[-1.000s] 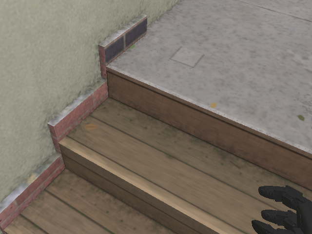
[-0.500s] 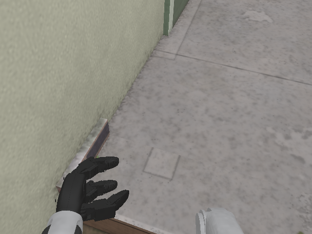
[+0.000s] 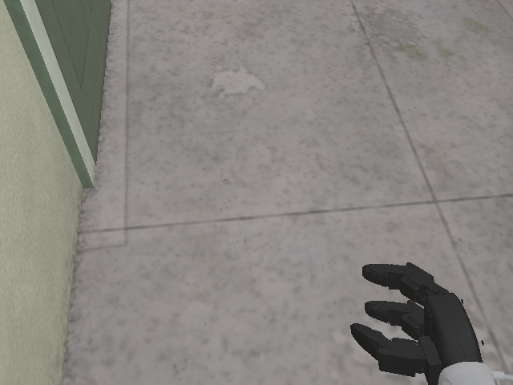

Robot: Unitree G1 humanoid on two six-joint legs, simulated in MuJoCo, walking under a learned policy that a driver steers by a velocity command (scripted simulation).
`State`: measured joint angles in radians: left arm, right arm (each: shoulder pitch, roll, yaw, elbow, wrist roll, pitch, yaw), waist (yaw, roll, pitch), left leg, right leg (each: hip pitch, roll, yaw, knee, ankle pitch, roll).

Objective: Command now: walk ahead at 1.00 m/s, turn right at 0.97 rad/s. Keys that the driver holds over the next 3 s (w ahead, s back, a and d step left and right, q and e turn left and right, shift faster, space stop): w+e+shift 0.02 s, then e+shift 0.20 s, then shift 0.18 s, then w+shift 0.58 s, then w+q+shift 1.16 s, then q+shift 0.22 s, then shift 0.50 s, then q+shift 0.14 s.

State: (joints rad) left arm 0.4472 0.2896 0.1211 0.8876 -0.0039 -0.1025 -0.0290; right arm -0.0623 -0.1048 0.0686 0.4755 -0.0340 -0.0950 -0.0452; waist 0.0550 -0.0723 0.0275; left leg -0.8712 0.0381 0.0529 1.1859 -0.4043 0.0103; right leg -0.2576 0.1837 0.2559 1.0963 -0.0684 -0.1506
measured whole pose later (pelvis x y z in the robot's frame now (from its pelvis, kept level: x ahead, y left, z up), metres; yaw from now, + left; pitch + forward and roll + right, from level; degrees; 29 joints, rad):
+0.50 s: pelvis +0.39 +0.02 +0.11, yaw -20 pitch +4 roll +0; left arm 0.33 0.28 0.09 0.73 -0.02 -0.02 -0.04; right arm 0.11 -0.23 -0.03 0.61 0.01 -0.09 -0.07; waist 0.01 -0.03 -0.05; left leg -0.73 0.07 -0.07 1.31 -0.35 -0.04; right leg -0.38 0.08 0.06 0.56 -0.26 -0.07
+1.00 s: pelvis +0.75 -0.04 +0.10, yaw -23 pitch +4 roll +0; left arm 0.04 0.23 0.04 0.62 0.02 -0.02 -0.07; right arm 0.56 -0.21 -0.04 0.93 0.00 -0.10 0.00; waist -0.06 0.01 -0.03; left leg 0.16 0.01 0.05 0.19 -0.42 0.00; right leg -0.72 -0.04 -0.06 0.75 -0.11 -0.11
